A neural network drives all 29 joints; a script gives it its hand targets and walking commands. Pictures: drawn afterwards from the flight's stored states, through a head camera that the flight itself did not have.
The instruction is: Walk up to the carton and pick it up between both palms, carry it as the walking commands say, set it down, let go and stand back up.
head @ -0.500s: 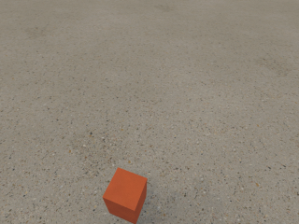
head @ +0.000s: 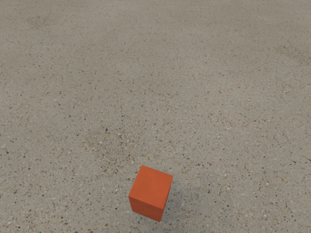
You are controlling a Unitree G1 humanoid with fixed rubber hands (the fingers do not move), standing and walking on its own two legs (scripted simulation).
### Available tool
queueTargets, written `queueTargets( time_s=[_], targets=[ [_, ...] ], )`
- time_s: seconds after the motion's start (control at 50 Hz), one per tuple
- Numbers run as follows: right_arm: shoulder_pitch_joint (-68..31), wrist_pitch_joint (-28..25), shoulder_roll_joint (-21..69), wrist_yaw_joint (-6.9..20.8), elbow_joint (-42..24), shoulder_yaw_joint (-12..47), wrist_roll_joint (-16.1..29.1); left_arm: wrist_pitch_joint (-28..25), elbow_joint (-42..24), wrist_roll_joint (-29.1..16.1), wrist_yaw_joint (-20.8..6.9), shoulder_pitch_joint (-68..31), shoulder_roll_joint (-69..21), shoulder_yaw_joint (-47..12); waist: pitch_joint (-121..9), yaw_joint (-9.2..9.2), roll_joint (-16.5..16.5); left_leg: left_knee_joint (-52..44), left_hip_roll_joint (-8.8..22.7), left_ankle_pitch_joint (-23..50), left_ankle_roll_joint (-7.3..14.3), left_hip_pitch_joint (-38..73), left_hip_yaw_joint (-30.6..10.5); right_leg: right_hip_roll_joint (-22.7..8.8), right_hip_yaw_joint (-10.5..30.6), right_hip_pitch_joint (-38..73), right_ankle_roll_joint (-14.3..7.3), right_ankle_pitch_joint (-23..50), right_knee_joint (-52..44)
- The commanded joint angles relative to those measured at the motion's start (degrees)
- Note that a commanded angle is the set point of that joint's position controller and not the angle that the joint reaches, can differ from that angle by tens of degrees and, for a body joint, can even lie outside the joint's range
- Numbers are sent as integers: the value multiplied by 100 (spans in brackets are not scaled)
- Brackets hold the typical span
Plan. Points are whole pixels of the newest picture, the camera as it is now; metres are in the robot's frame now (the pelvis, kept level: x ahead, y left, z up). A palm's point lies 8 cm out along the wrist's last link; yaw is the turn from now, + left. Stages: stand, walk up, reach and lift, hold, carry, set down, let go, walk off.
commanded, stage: walk up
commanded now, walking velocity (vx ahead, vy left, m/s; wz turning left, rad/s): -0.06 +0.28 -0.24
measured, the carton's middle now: (151, 194) +0.42 +0.03 -0.62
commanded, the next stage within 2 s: stand in 1.06 s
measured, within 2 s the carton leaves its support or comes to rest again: neither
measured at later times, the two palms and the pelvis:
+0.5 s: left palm out of the picture +0.11 +0.41 -0.12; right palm out of the picture +0.05 -0.10 -0.10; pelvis +0.02 +0.15 +0.01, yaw -9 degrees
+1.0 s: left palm (31, 230) +0.15 +0.33 -0.10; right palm out of the picture -0.03 -0.15 -0.12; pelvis -0.01 +0.12 +0.01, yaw -14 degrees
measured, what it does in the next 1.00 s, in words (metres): steps to the left: right foot, then left foot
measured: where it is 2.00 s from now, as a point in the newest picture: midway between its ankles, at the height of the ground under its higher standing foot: outside the picture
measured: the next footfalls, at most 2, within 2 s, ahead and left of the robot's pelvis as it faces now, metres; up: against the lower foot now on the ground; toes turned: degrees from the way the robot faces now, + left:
right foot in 0.02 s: +0.05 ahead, -0.10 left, +0.00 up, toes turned -8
left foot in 0.36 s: +0.07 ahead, +0.26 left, +0.00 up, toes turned -4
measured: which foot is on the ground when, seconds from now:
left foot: down 0.00-0.02, up 0.04-0.34, down 0.36-0.90, up 0.92-1.00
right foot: up 0.00-0.00, down 0.02-0.36, up 0.38-0.88, down 0.90-1.00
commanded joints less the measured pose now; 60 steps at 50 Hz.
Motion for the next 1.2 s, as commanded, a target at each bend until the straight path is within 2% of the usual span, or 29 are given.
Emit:
queueTargets(
  time_s=[0.0, 0.02, 0.04, 0.08, 0.14, 0.2, 0.28, 0.3, 0.32, 0.34, 0.36, 0.38, 0.4, 0.46, 0.5, 0.54, 0.6, 0.66, 0.76, 0.82, 0.86, 0.88, 0.9, 0.92, 0.94, 0.98, 1.06, 1.12, 1.18],
  targets=[
    [126, 34, -607, 52, -319, -134, -6, -138, 130, 94, 149, 1288, 782, 266, -424, 438, -212, 832, 629, 866, -28, -1097, -482, -1094, 981, 1497, -179, 922, -2003],
    [14, 17, -314, 93, -575, -99, -19, -184, 72, 212, 194, 1314, 1470, 356, -262, 398, -1756, 2107, -38, -1636, -481, -2485, -439, -2914, 3190, 1604, -928, 2702, -2419],
    [-273, 95, -545, 87, -707, -218, -33, -108, 177, 159, 198, 1479, 1602, 435, -478, 537, -1413, 3085, 322, -1764, -568, -2312, -1236, -3288, 3774, 1050, -1533, 3292, -2560],
    [-182, 148, -766, 107, -687, -275, -121, -99, 145, 161, 143, 1021, 1126, 436, -379, 219, -498, 3734, 427, -710, -688, -2368, -1549, -2490, 3142, 762, -1109, 1708, -2437],
    [152, 94, -549, 252, -538, -201, -96, -179, -32, 155, 12, 580, 770, 359, -493, 59, -1004, 2904, 318, 44, -760, -1810, -1117, -1397, 1810, 373, -564, 132, -2545],
    [-170, 151, -348, 330, -646, -114, 15, -200, -114, 264, -28, 716, 1072, 457, -88, 260, -1331, 1672, 157, -393, -816, -1273, -776, -1342, 1655, -85, -592, 56, -2731],
    [243, 21, -365, 234, -567, -38, 116, -203, -220, 235, -168, 622, 1358, 482, -484, 130, -1599, -130, -47, -153, -763, -15, -329, -1180, 1513, -99, -513, 696, -2209],
    [555, -35, -393, 174, -463, -63, 128, -196, -298, 229, -193, 535, 1306, 428, -685, -47, -1342, -742, -119, 115, -716, 689, -207, -1002, 1332, -351, -411, 808, -1782],
    [962, -89, -514, 112, -320, -105, 115, -185, -351, 237, -197, 628, 1050, 338, -962, -210, -699, -1158, 58, 189, -690, 1392, -274, -694, 1090, -677, -293, 720, -1108],
    [1199, -165, -990, 69, -332, -144, 11, -171, -456, 250, -192, 744, 559, 246, -1029, -274, 629, -1632, 1248, 22, -575, 1693, -1524, -120, 782, -1388, -53, -478, 144],
    [1037, -168, -1591, 1, -415, -290, -41, -130, -755, 224, -149, 405, 391, 139, -729, -271, 1781, -1830, 2465, -8, -2, 1016, -2647, 283, 527, -2094, 71, -1309, 862],
    [856, -156, -1498, -4, -439, -245, -38, -101, -778, 189, -159, 214, 463, 138, -500, -301, 1778, -1804, 2330, -95, 255, 173, -2544, -24, 838, -1672, -38, -1213, 1421],
    [549, -173, -1205, -26, -436, -166, -10, -95, -675, 170, -238, 297, 492, 163, -346, -140, 1485, -1787, 2017, 5, 288, -106, -2249, 83, 830, -1519, -86, -910, 1838],
    [167, -382, -960, -104, -495, -100, 52, -59, -319, 145, -416, 764, 592, 197, -456, 160, 895, -1292, 1774, 2343, 136, 339, -1672, 115, 891, -1228, -50, -18, 2304],
    [406, -482, -1085, -137, -470, -173, 42, 3, -319, 142, -430, 651, 592, 190, -511, 69, 844, -965, 2052, 3667, 168, 840, -1722, 193, 868, -1327, 50, -104, 2390],
    [483, -451, -1000, -146, -368, -170, 35, 41, -469, 100, -437, 275, 503, 131, -466, -39, 1105, -945, 1961, 3653, 246, 937, -1548, 242, 765, -1237, 111, -192, 1907],
    [1057, -297, -1337, -259, -179, -305, 131, 270, -671, 175, -481, -168, 679, 219, -482, -255, 597, -385, 2703, 5527, 452, 1624, -2148, 240, 915, -1981, 220, -647, 2569],
    [1031, -284, -1393, -248, -133, -322, 117, 296, -852, 134, -533, -440, 611, 197, -693, -342, 969, -356, 2509, 5208, 531, 1413, -1946, 256, 890, -1947, 292, -543, 2751],
    [598, -271, -1362, -111, -170, -335, -8, 216, -983, 17, -579, -752, 489, 117, -585, -386, 1548, -849, 2039, 2837, 391, 586, -1462, 254, 589, -927, 221, -161, 1080],
    [259, -197, -1233, 23, -148, -306, -12, 17, -834, 6, -557, -546, 452, 53, -630, -245, 1848, -1220, 1491, 409, 173, -24, -1072, 471, 175, 477, 87, 184, -581],
    [432, -137, -1034, 74, -97, -195, 57, -118, -558, 78, -462, -93, 535, 84, -654, -45, 1035, -480, 1299, 540, -146, -525, -819, 345, 185, 1578, 87, 869, -2113],
    [667, -148, -707, 84, -87, -99, 42, -220, -475, 137, -439, 122, 728, 129, -735, -30, 182, 178, 1013, 88, -403, -861, -640, -354, 879, 1965, 28, 1086, -2410],
    [606, -151, -414, 74, -324, -23, 14, -313, -558, 212, -421, 187, 1248, 220, -549, 4, -1306, 1123, 422, -1290, -753, -1767, -479, -1811, 2815, 1747, -396, 1819, -2757],
    [440, -59, -781, -9, -269, -135, 25, -321, -445, 179, -379, 184, 1474, 227, -446, 74, -1577, 1612, 519, -1795, -654, -1392, -960, -2061, 3114, 949, -1032, 2431, -2625],
    [541, -36, -887, -3, -164, -144, 47, -328, -476, 152, -362, -186, 1049, 141, -363, -167, -1163, 1592, 563, -1446, -611, -1195, -1205, -1600, 2537, 815, -954, 2308, -2566],
    [843, -89, -748, 80, 180, -49, 150, -375, -524, 94, -286, -633, 514, -30, -449, -337, -1164, 1322, 395, -760, -476, -695, -1076, -953, 1437, 732, -740, 1966, -2621],
    [596, -162, -593, 1, 306, 5, 193, -389, -218, 60, -280, -162, 637, 42, -370, -190, -1196, 512, 218, -563, -422, -201, -815, -889, 1520, 706, -814, 2708, -2366],
    [868, -260, -541, -120, 599, 3, 206, -341, -43, 6, -290, -77, 647, 47, -490, -328, -778, -963, 324, 763, -404, 721, -716, -766, 1476, 529, -604, 2359, -2109],
    [543, -331, -938, -93, 690, -89, 170, -351, 44, -26, -279, 127, 171, -24, -351, -148, 681, -1543, 1189, 474, -175, 582, -1818, 53, 816, 436, -174, 909, -1798]
  ],
)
